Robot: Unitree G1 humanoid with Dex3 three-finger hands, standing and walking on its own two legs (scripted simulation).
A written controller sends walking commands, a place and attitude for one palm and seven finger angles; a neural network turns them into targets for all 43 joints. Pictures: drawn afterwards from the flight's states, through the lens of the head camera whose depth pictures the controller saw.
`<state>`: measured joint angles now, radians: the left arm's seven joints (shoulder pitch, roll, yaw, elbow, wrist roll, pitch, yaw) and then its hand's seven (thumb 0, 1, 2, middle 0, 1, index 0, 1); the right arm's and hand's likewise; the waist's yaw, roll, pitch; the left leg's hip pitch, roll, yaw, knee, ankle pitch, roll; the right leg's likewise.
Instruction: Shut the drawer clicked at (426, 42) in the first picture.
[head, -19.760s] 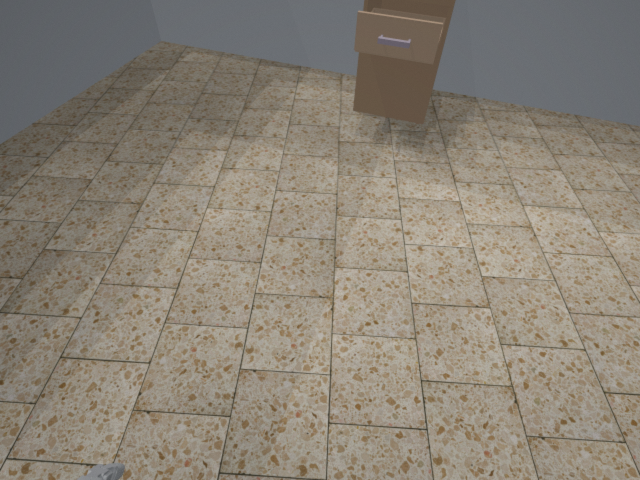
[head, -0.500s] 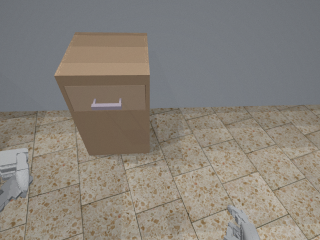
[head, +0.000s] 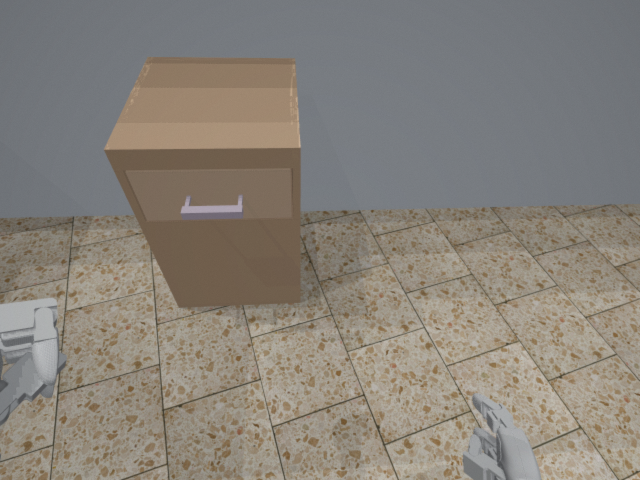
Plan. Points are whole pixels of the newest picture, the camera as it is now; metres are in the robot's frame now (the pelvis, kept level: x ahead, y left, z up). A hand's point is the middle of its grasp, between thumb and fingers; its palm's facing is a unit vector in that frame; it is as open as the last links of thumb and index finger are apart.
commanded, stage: stop stepping back and stand still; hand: left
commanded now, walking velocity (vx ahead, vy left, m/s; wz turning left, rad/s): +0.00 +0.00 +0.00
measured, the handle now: (213, 205) +0.74 +0.31 -0.23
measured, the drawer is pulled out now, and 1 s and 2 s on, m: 0.00 0.00 0.00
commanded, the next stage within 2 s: let the arm hang, fingers relaxed in 0.02 s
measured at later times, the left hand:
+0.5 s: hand out of the picture -0.02 +0.20 -0.19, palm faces +0.07 -0.98 -0.21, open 3.5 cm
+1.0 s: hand out of the picture -0.06 +0.14 -0.18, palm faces +0.08 -0.99 -0.14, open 7.2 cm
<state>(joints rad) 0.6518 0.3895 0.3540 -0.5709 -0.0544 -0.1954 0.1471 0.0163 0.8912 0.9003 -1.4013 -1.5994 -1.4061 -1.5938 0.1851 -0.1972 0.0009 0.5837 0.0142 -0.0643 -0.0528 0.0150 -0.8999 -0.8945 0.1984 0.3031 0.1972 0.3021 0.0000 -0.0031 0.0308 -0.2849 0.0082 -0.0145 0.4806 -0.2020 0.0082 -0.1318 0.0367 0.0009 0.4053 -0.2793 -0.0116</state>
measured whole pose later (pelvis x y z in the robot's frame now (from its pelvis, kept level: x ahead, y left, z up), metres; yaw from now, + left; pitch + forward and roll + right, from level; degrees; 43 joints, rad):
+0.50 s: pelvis -0.02 +0.01 +0.00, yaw +2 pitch -1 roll -1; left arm 0.31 0.22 0.04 0.99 0.02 0.04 0.03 0.02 0.91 0.90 -0.95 -1.20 -0.95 -1.14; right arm 0.29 -0.15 0.00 1.00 -0.02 0.03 -0.02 0.01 -0.90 -0.89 0.20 0.30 0.20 0.30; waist 0.01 -0.04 0.07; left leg -0.31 -0.02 -0.04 0.52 -0.19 0.02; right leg -0.16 0.01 -0.03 0.47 -0.30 -0.01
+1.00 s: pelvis -0.03 +0.00 +0.00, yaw +1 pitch -2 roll +0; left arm 0.36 0.08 0.00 1.14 0.02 0.00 0.04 0.00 0.91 0.90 -0.22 -0.33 -0.22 -0.32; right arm 0.34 -0.09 -0.02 1.11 -0.02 0.01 -0.04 0.01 -0.91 -0.89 0.20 0.30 0.20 0.30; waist 0.00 0.02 0.02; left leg -0.29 -0.02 -0.02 0.47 -0.16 0.01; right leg -0.17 0.01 -0.02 0.49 -0.29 -0.02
